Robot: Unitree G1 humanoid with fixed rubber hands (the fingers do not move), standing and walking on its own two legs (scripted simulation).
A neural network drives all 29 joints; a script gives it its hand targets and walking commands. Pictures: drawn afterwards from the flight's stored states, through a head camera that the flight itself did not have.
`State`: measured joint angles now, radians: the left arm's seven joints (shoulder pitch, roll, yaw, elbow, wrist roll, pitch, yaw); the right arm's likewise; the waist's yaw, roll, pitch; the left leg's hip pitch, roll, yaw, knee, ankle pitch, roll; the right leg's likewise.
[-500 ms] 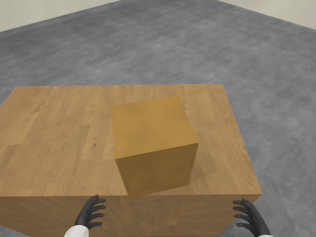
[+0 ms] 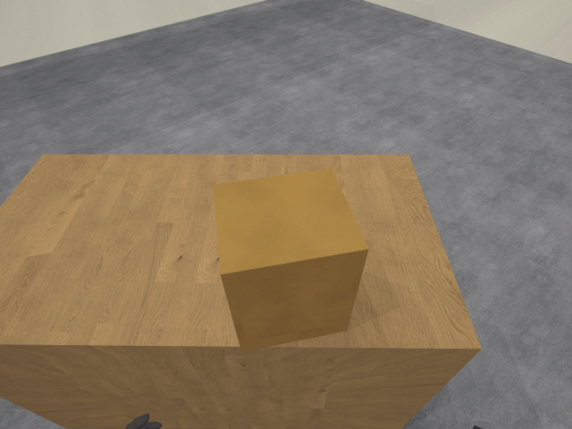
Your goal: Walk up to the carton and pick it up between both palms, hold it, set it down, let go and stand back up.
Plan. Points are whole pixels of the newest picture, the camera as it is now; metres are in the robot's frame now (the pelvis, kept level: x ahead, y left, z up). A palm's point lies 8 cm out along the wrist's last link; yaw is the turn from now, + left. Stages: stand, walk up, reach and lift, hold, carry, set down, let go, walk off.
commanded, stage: stand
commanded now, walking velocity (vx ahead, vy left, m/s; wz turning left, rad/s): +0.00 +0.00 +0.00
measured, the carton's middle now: (285, 263) +0.37 +0.03 +0.00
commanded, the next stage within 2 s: none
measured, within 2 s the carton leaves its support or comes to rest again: neither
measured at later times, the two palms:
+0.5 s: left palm out of the picture +0.03 +0.27 -0.12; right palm out of the picture +0.02 -0.24 -0.11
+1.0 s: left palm out of the picture +0.03 +0.26 -0.12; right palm out of the picture +0.01 -0.25 -0.12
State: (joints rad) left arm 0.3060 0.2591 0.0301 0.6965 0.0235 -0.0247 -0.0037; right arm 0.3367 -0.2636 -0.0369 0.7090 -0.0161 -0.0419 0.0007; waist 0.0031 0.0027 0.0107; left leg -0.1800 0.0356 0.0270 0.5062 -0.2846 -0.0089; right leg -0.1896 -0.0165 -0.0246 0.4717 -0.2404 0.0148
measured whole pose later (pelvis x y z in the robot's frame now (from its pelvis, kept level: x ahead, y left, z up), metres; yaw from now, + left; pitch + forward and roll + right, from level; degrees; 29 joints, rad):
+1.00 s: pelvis -0.02 +0.01 +0.00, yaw -1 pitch -2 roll +0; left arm 0.36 0.25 -0.02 0.81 0.01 -0.02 0.01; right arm 0.38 -0.27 0.02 0.79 -0.01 -0.01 -0.01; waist 0.00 0.01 0.02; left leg -0.21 0.02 0.04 0.51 -0.26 0.00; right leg -0.24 -0.03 0.00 0.50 -0.23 0.02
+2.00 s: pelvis +0.00 +0.00 +0.00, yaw -1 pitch -1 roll +0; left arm 0.35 0.23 -0.02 0.93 0.01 -0.01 0.03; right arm 0.37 -0.23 0.02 0.92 0.00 -0.01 -0.03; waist 0.00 0.01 0.02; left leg -0.17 0.03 0.04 0.45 -0.25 -0.01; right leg -0.20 -0.02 -0.01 0.45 -0.22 0.01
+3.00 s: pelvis +0.00 +0.00 +0.00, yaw -2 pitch -1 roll +0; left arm 0.35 0.20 -0.01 1.00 0.00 -0.01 0.04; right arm 0.37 -0.20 0.00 0.98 0.00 -0.01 -0.04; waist 0.00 0.00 0.03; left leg -0.16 0.03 0.06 0.43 -0.25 -0.01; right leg -0.20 -0.02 0.01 0.44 -0.21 0.02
